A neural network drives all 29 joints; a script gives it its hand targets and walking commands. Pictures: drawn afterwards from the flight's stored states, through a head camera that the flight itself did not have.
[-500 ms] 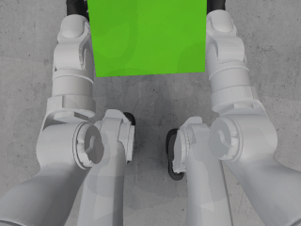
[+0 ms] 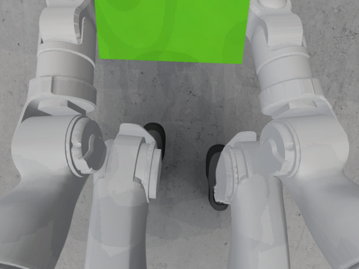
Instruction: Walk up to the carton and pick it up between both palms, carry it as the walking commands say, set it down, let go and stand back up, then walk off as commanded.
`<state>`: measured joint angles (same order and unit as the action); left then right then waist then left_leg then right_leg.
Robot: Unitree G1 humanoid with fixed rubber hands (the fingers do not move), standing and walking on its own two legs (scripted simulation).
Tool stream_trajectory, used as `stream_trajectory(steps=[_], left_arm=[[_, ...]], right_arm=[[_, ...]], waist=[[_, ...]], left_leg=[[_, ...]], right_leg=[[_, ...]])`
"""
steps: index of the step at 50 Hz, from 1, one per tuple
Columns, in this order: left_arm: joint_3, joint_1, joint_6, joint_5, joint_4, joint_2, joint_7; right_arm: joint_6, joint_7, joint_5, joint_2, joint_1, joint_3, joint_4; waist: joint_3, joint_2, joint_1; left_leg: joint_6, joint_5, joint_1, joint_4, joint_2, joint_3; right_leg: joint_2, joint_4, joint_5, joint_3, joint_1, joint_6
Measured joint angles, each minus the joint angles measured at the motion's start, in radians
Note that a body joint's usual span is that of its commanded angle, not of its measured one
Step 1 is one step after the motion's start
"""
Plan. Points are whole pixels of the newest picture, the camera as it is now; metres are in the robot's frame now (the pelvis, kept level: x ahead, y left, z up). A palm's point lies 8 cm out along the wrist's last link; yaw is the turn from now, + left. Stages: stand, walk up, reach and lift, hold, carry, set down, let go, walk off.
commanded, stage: set down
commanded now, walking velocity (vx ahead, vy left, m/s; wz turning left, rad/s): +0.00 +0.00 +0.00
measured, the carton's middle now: out of the picture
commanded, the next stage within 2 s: none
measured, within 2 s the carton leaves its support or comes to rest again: rests again in 1.38 s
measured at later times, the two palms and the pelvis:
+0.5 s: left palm out of the picture +0.53 +0.21 -0.17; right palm out of the picture +0.55 -0.06 -0.18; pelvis -0.01 +0.00 -0.01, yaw +0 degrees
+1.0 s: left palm out of the picture +0.53 +0.21 -0.18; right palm out of the picture +0.55 -0.06 -0.20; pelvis +0.00 +0.00 -0.02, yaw +0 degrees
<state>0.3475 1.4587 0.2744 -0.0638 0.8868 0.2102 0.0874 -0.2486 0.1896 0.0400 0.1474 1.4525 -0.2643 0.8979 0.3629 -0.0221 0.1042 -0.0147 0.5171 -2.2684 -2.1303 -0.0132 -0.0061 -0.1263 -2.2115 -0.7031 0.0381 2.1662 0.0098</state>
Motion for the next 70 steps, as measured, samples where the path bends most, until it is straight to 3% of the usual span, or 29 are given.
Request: stream_trajectory(steps=[9, 24, 35, 70], left_arm=[[0.003, 0.017, -0.017, 0.016, 0.038, 0.007, -0.013], [0.025, 0.045, -0.017, 0.0, 0.087, 0.043, -0.061], [0.017, 0.059, -0.028, 0.013, 0.114, 0.056, -0.065], [0.065, 0.046, -0.06, -0.002, 0.142, 0.074, -0.114]], right_arm=[[0.004, 0.007, -0.033, 0.023, 0.012, 0.035, 0.029], [0.003, -0.01, -0.012, 0.023, 0.059, 0.034, 0.081], [0.011, -0.022, -0.033, 0.029, 0.048, 0.053, 0.077], [0.047, -0.094, 0.041, 0.002, 0.041, -0.012, 0.072]], waist=[[0.019, 0.003, 0.003], [0.061, -0.003, 0.003], [0.084, 0.0, 0.003], [0.089, 0.015, -0.008]], left_leg=[[0.005, 0.006, 0.004, -0.025, 0.004, -0.001], [0.01, -0.005, 0.012, -0.027, 0.017, -0.006], [0.007, 0.014, 0.018, -0.049, 0.02, -0.01], [-0.001, 0.034, 0.015, -0.076, 0.016, -0.019]], right_leg=[[-0.009, -0.029, -0.002, -0.001, 0.003, 0.002], [-0.024, -0.036, 0.022, -0.007, 0.012, 0.005], [-0.027, -0.058, 0.003, -0.009, 0.005, 0.003], [-0.023, -0.085, -0.027, -0.016, -0.001, -0.002]])
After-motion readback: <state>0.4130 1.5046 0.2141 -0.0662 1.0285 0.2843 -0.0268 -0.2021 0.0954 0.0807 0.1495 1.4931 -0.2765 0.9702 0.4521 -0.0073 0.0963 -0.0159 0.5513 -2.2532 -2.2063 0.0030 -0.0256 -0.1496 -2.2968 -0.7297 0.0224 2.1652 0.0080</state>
